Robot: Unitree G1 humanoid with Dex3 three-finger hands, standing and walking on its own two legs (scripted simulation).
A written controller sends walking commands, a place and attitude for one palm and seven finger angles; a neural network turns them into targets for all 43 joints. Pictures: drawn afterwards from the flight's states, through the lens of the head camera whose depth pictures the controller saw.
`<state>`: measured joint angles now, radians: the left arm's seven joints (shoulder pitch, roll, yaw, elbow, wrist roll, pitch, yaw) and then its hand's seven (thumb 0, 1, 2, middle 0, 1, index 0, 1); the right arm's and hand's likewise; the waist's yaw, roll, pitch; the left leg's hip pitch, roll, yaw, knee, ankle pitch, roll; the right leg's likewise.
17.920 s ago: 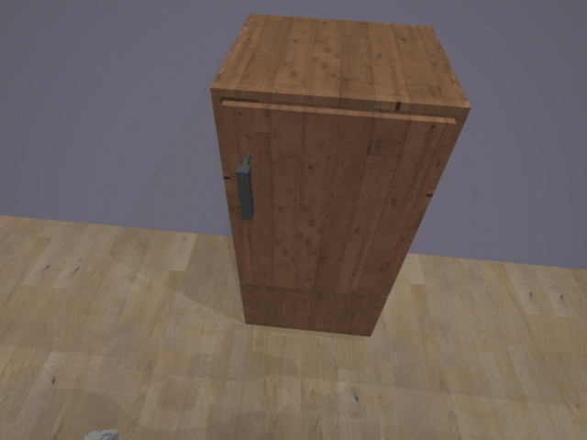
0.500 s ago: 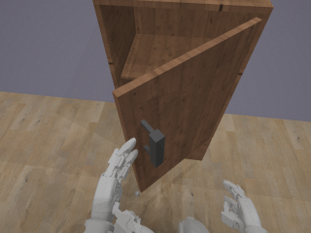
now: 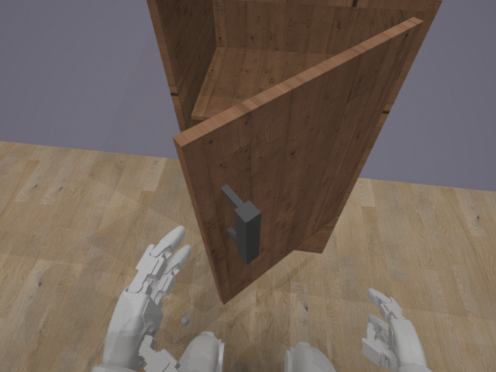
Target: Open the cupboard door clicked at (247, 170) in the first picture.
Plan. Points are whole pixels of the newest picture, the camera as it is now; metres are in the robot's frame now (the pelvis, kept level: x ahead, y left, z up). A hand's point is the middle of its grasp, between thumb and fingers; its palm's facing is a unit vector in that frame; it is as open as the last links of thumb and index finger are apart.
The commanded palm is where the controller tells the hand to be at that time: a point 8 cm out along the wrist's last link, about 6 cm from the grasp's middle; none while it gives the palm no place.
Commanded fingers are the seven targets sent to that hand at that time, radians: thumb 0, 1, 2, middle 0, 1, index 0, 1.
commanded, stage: draw the hand back to the body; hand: left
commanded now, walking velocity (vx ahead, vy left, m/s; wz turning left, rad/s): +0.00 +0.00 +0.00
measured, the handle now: (239, 225) +0.32 +0.04 +0.08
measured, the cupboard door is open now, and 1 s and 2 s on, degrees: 46 46 46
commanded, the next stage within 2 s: step back with the hand held close in 1.52 s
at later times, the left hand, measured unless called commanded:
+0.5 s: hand (89, 295) +0.19 +0.18 +0.16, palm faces -0.03 -0.99 -0.16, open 15.9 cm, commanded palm +0.16 +0.23 +0.18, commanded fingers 0.00 -0.19 0.44 -0.16 -0.30 -0.16 -0.30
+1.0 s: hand out of the picture +0.22 +0.26 +0.24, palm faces +0.36 -0.84 -0.40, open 10.7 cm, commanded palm +0.18 +0.31 +0.27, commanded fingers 0.00 0.69 0.81 -0.19 -0.30 -0.19 -0.30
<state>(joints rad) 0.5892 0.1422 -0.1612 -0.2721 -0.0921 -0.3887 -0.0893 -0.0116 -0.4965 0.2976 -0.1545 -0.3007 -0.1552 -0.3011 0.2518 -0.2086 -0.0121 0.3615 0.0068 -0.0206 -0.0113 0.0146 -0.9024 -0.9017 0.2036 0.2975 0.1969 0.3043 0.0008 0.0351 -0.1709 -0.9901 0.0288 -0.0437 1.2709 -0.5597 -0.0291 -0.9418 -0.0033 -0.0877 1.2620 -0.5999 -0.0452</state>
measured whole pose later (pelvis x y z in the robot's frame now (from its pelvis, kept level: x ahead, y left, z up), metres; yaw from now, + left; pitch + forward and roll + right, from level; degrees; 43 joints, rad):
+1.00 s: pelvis +0.04 +0.03 +0.10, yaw -1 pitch +0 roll -1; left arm 0.57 0.35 0.24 -0.50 -0.05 -0.01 0.14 0.00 0.36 0.66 -0.19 -0.30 -0.19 -0.30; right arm 0.26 -0.21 0.06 0.52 0.02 -0.09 -0.10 0.02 -0.90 -0.90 0.21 0.30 0.20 0.30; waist 0.05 0.05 -0.08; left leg -0.29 0.01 0.01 0.65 -0.36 0.01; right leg -0.24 -0.01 -0.04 0.60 -0.36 0.01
